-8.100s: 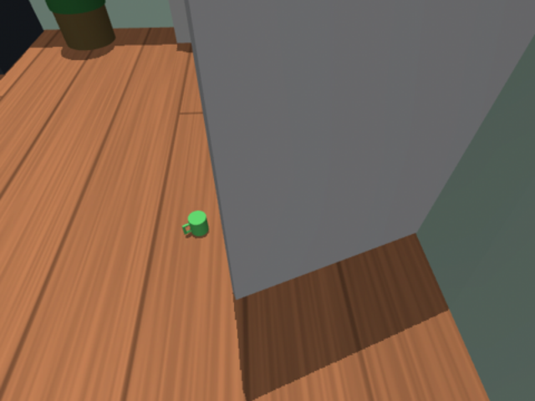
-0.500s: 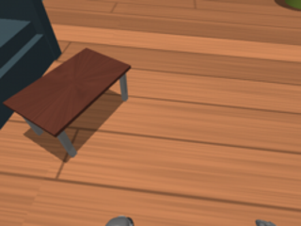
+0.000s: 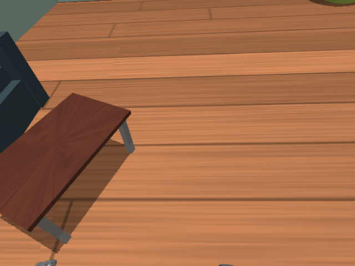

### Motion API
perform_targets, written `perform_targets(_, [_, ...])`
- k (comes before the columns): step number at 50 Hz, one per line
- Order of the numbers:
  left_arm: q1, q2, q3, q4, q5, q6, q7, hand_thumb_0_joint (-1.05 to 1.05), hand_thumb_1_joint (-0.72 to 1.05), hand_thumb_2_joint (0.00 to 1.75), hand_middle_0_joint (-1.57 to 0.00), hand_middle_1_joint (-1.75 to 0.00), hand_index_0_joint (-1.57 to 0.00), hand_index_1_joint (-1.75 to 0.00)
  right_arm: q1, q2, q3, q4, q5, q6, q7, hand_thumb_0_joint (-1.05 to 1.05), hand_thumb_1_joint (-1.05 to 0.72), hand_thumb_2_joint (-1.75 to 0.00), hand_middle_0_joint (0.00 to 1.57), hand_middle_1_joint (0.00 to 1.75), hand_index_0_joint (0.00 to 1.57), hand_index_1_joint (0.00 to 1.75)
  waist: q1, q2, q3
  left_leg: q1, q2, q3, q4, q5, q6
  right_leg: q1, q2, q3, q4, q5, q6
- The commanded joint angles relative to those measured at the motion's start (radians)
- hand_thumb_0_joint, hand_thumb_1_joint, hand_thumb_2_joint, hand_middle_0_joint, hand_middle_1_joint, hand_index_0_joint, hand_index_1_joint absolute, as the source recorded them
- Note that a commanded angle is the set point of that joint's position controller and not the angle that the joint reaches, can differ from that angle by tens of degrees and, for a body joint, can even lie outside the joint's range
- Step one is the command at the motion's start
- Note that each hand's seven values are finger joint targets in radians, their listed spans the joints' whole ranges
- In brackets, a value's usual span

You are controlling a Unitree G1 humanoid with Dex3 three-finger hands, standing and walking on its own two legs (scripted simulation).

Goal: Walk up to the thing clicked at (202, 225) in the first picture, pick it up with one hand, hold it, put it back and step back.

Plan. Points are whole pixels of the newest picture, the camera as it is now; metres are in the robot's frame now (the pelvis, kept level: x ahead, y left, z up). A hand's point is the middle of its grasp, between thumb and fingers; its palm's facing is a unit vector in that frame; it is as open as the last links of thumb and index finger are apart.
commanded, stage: walk up
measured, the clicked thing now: out of the picture -0.42 -0.89 -0.71
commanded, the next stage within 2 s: none
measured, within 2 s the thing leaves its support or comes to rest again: neither
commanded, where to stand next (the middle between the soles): +0.60 +0.03 m, yaw +0 degrees
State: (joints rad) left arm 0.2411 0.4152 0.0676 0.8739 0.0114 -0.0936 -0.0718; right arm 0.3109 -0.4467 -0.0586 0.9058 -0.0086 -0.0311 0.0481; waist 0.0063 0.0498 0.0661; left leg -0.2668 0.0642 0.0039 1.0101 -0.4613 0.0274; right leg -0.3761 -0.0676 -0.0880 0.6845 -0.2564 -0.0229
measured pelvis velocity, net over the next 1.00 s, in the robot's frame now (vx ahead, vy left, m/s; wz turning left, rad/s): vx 0.41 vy -0.02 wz -0.26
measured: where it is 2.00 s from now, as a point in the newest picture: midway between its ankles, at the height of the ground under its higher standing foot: (173, 196)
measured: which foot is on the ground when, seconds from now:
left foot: up 0.00-0.34, down 0.36-0.78, up 0.80-1.00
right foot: down 0.00-0.36, up 0.38-0.74, down 0.76-1.00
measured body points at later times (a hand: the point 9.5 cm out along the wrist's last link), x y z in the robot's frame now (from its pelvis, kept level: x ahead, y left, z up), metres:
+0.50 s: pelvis +0.21 +0.03 +0.01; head +0.23 +0.04 +0.46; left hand +0.23 +0.35 -0.12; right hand +0.32 -0.28 -0.08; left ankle +0.26 +0.14 -0.72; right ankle +0.17 -0.11 -0.65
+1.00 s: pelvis +0.41 -0.02 +0.02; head +0.40 -0.08 +0.47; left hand +0.49 +0.30 -0.06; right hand +0.48 -0.35 -0.11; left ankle +0.49 +0.15 -0.65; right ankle +0.42 -0.14 -0.72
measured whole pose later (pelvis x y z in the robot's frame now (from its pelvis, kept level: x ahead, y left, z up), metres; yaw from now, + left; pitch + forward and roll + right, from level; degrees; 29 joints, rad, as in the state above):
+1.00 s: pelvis +0.41 -0.02 +0.02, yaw -15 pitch -2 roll +1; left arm 0.39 0.37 0.02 0.91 0.00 -0.06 0.00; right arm 0.15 -0.44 -0.06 0.82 -0.02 0.02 0.11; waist 0.06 0.12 0.05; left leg -0.51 0.07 -0.04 1.02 -0.29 -0.03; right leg -0.26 0.01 0.05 0.49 -0.20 -0.02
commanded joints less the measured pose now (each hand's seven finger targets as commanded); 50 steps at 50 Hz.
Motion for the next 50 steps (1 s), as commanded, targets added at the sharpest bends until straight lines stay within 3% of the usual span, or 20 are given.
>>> perform_targets(1, [0.073,0.294,0.072,-0.052,-0.015,-0.016,0.043,0.0,0.9,0.9,-0.2,-0.3,-0.2,-0.3,-0.006,-0.184,-0.044,-0.075,0.022,-0.039,-0.009,0.0,-0.9,-0.9,0.2,0.3,0.2,0.3,0.026,-0.197,-0.013,-0.355,0.03,-0.079,0.114,0.113,0.011,0.251,-0.251,0.386,-0.443,-0.095,-0.154])
perform_targets(4, [0.056,0.262,0.061,-0.069,-0.011,-0.024,0.041,0.0,0.9,0.9,-0.2,-0.3,-0.2,-0.3,0.024,-0.17,-0.051,-0.053,0.004,-0.029,0.011,0.0,-0.9,-0.9,0.2,0.3,0.2,0.3,0.011,-0.209,0.006,-0.28,0.031,-0.036,-0.014,0.181,-0.018,0.168,-0.2,0.222,-0.467,-0.01,-0.18])
perform_targets(8, [0.081,0.276,0.07,-0.084,-0.004,-0.027,0.039,0.0,0.9,0.9,-0.2,-0.3,-0.2,-0.3,-0.073,-0.153,-0.051,-0.089,-0.012,-0.029,0.028,0.0,-0.9,-0.9,0.2,0.3,0.2,0.3,0.044,-0.183,0.012,-0.287,0.046,-0.005,-0.238,0.227,-0.036,0.207,-0.207,0.173,-0.467,-0.077,-0.198])
perform_targets(11, [0.121,0.275,0.066,-0.079,-0.005,-0.023,0.037,0.0,0.9,0.9,-0.2,-0.3,-0.2,-0.3,-0.134,-0.133,-0.049,-0.11,-0.014,-0.04,0.033,0.0,-0.9,-0.9,0.2,0.3,0.2,0.3,0.062,-0.171,-0.005,-0.23,0.03,0.032,-0.364,0.302,-0.026,0.236,-0.196,0.13,-0.406,0.061,-0.18])
perform_targets(15, [0.087,0.289,0.06,-0.088,-0.007,-0.008,0.038,0.0,0.9,0.9,-0.2,-0.3,-0.2,-0.3,-0.1,-0.136,-0.057,-0.098,-0.01,-0.049,0.033,0.0,-0.9,-0.9,0.2,0.3,0.2,0.3,0.015,-0.148,-0.009,-0.042,-0.019,0.1,-0.445,0.285,0.0,0.16,-0.184,0.089,-0.299,0.094,-0.16])
perform_targets(17, [0.101,0.237,0.035,-0.097,-0.004,-0.005,0.042,0.0,0.9,0.9,-0.2,-0.3,-0.2,-0.3,0.069,-0.194,-0.081,-0.05,-0.015,-0.058,0.016,0.0,-0.9,-0.9,0.2,0.3,0.2,0.3,-0.072,-0.003,-0.098,0.233,-0.05,0.075,-0.493,0.225,0.046,0.065,-0.113,0.021,0.013,0.274,-0.11])
perform_targets(18, [0.144,0.167,0.009,-0.108,-0.015,-0.001,0.044,0.0,0.9,0.9,-0.2,-0.3,-0.2,-0.3,0.177,-0.28,-0.108,-0.043,-0.033,-0.063,0.002,0.0,-0.9,-0.9,0.2,0.3,0.2,0.3,-0.114,0.218,-0.177,0.391,0.159,-0.242,-0.585,0.103,0.122,-0.108,-0.031,-0.021,0.344,0.136,-0.049])
perform_targets(19, [0.157,0.175,0.018,-0.102,-0.024,0.006,0.051,0.0,0.9,0.9,-0.2,-0.3,-0.2,-0.3,0.177,-0.339,-0.12,-0.079,-0.013,-0.067,-0.007,0.0,-0.9,-0.9,0.2,0.3,0.2,0.3,-0.11,0.224,-0.166,0.444,0.366,-0.666,-0.742,0.048,0.22,-0.309,0.112,0.035,0.468,-0.268,-0.021])
perform_targets(20, [0.106,0.252,0.026,-0.084,-0.012,0.011,0.063,0.0,0.9,0.9,-0.2,-0.3,-0.2,-0.3,0.14,-0.335,-0.124,-0.082,0.02,-0.062,-0.008,0.0,-0.9,-0.9,0.2,0.3,0.2,0.3,-0.1,0.083,-0.134,0.353,0.387,-0.651,-0.736,0.084,0.266,-0.303,0.038,0.154,0.546,-0.268,-0.032])
perform_targets(24, [0.163,0.226,0.026,-0.021,-0.023,0.019,0.045,0.0,0.9,0.9,-0.2,-0.3,-0.2,-0.3,-0.009,-0.212,-0.069,-0.113,0.017,-0.069,-0.02,0.0,-0.9,-0.9,0.2,0.3,0.2,0.3,-0.006,0.078,-0.012,0.099,0.225,-0.179,-0.715,0.375,0.174,-0.174,-0.043,0.157,0.391,-0.103,-0.017])
perform_targets(29, [0.071,0.188,0.029,-0.054,-0.005,0.021,0.015,0.0,0.9,0.9,-0.2,-0.3,-0.2,-0.3,-0.008,-0.234,-0.074,-0.138,0.0,-0.074,-0.016,0.0,-0.9,-0.9,0.2,0.3,0.2,0.3,-0.03,0.116,0.011,0.079,0.224,-0.108,-0.737,0.313,0.226,-0.14,-0.059,0.081,0.131,-0.048,0.017])
perform_targets(32, [0.019,0.195,0.016,-0.053,-0.012,0.062,0.002,0.0,0.9,0.9,-0.2,-0.3,-0.2,-0.3,-0.117,-0.23,-0.086,-0.167,0.009,-0.042,0.014,0.0,-0.9,-0.9,0.2,0.3,0.2,0.3,-0.024,0.155,-0.036,0.093,0.238,-0.028,-0.798,0.013,0.163,-0.069,-0.076,0.061,0.016,0.033,0.025])
perform_targets(37, [0.129,0.216,0.034,0.023,0.009,0.049,0.016,0.0,0.9,0.9,-0.2,-0.3,-0.2,-0.3,-0.165,-0.196,-0.071,-0.156,0.014,-0.006,0.027,0.0,-0.9,-0.9,0.2,0.3,0.2,0.3,0.061,-0.044,-0.034,-0.069,0.154,0.135,-0.513,-0.003,0.097,0.23,0.024,-0.044,-0.106,0.104,0.015])
perform_targets(38, [0.262,0.266,0.056,0.052,0.014,0.041,0.035,0.0,0.9,0.9,-0.2,-0.3,-0.2,-0.3,-0.164,-0.167,-0.059,-0.153,0.012,-0.001,0.027,0.0,-0.9,-0.9,0.2,0.3,0.2,0.3,0.137,-0.177,-0.094,-0.145,0.089,0.175,-0.231,0.138,0.059,0.403,0.03,0.027,-0.153,-0.009,-0.019])
perform_targets(39, [0.365,0.369,0.081,0.048,0.024,0.031,0.061,0.0,0.9,0.9,-0.2,-0.3,-0.2,-0.3,-0.146,-0.1,-0.037,-0.173,0.025,0.001,0.03,0.0,-0.9,-0.9,0.2,0.3,0.2,0.3,0.176,-0.452,-0.122,-0.341,-0.051,0.184,0.087,-0.006,-0.01,0.488,-0.18,0.499,-0.338,-0.147,-0.117])
perform_targets(40, [0.328,0.396,0.062,0.035,0.008,0.025,0.067,0.0,0.9,0.9,-0.2,-0.3,-0.2,-0.3,-0.199,-0.139,-0.04,-0.204,0.019,0.003,0.024,0.0,-0.9,-0.9,0.2,0.3,0.2,0.3,0.143,-0.399,-0.128,-0.443,-0.097,0.006,0.146,-0.183,-0.028,0.456,-0.324,0.926,-0.489,-0.224,-0.238])
perform_targets(41, [0.234,0.381,0.059,-0.005,-0.007,0.021,0.074,0.0,0.9,0.9,-0.2,-0.3,-0.2,-0.3,-0.203,-0.171,-0.051,-0.187,0.011,0.007,0.015,0.0,-0.9,-0.9,0.2,0.3,0.2,0.3,0.091,-0.232,-0.089,-0.439,-0.023,-0.082,0.199,-0.136,-0.044,0.395,-0.346,0.922,-0.486,-0.272,-0.243])
perform_targets(42, [0.173,0.347,0.051,-0.022,-0.019,0.018,0.081,0.0,0.9,0.9,-0.2,-0.3,-0.2,-0.3,-0.184,-0.174,-0.049,-0.168,0.013,0.008,0.018,0.0,-0.9,-0.9,0.2,0.3,0.2,0.3,0.049,-0.154,-0.054,-0.458,0.012,-0.105,0.191,-0.057,-0.038,0.385,-0.298,0.799,-0.462,-0.264,-0.222])
perform_targets(45, [0.102,0.294,0.04,-0.034,-0.024,0.017,0.098,0.0,0.9,0.9,-0.2,-0.3,-0.2,-0.3,-0.118,-0.18,-0.051,-0.129,0.003,0.024,0.029,0.0,-0.9,-0.9,0.2,0.3,0.2,0.3,-0.014,-0.17,0.023,-0.344,0.048,-0.099,0.048,0.108,-0.04,0.148,-0.162,0.581,-0.488,-0.269,-0.128])
perform_targets(50, [0.125,0.298,0.055,-0.063,-0.02,-0.005,0.108,0.0,0.9,0.9,-0.2,-0.3,-0.2,-0.3,-0.136,-0.194,-0.066,-0.164,-0.02,0.048,0.057,0.0,-0.9,-0.9,0.2,0.3,0.2,0.3,-0.014,-0.144,-0.039,-0.351,0.052,-0.092,-0.011,0.278,-0.083,0.14,-0.12,0.495,-0.47,-0.206,-0.146])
